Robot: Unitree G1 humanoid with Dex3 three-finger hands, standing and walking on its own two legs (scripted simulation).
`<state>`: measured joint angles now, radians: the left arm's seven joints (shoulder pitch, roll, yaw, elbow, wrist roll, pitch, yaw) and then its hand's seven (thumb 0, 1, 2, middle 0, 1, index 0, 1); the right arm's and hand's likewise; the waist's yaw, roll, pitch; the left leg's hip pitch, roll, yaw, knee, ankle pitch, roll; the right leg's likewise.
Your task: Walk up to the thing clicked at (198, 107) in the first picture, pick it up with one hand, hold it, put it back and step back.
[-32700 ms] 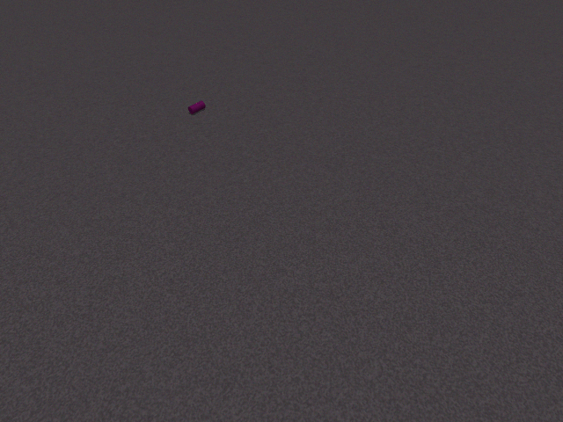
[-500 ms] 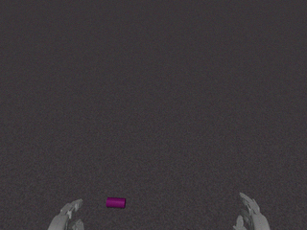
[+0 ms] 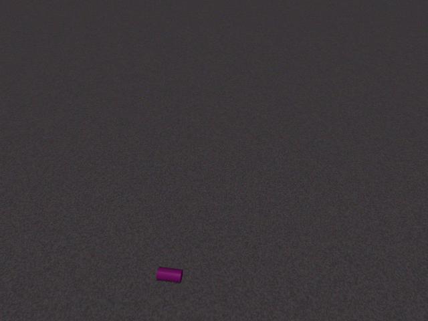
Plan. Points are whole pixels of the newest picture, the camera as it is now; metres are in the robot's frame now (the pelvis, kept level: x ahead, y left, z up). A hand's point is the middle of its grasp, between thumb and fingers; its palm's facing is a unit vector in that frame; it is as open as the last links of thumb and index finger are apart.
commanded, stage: stand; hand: left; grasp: from above
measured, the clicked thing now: (169, 274) +0.45 +0.23 -0.72
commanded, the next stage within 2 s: none
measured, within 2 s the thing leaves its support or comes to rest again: neither
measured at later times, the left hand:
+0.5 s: hand out of the picture +0.04 +0.23 -0.13, palm faces +0.04 -0.94 -0.34, open 7.4 cm
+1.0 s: hand out of the picture +0.05 +0.23 -0.13, palm faces +0.02 -0.94 -0.33, open 7.4 cm
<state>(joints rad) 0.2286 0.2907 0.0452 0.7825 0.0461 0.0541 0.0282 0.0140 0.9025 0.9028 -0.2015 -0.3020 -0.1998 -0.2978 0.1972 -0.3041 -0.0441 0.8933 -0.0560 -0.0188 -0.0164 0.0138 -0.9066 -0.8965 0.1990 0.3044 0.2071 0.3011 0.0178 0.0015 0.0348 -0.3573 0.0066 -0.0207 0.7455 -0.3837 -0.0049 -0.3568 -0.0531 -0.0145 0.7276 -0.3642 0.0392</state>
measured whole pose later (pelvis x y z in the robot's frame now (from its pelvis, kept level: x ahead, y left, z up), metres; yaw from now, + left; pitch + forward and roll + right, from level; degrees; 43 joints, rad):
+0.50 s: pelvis +0.00 -0.01 +0.03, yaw +0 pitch -5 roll +0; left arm 0.17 0.28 0.04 1.13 0.03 0.01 0.03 0.01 0.90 0.90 -0.20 -0.30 -0.20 -0.30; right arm 0.17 -0.29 -0.02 1.09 -0.03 0.00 -0.02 0.01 -0.91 -0.90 0.20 0.30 0.21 0.30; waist 0.01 0.03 0.07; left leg -0.11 0.01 -0.03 0.40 -0.21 -0.02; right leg -0.11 -0.05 -0.03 0.39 -0.20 0.03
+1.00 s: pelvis +0.00 -0.01 +0.03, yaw +0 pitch -4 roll +0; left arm 0.13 0.30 0.03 1.17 0.02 0.00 0.01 0.01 0.90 0.90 -0.20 -0.30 -0.20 -0.30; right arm 0.16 -0.32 -0.01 1.14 -0.02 0.00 -0.01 0.01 -0.91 -0.90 0.20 0.30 0.21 0.30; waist 0.00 0.02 0.07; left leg -0.11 0.02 -0.02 0.36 -0.19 -0.03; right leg -0.11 -0.03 -0.03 0.35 -0.17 0.02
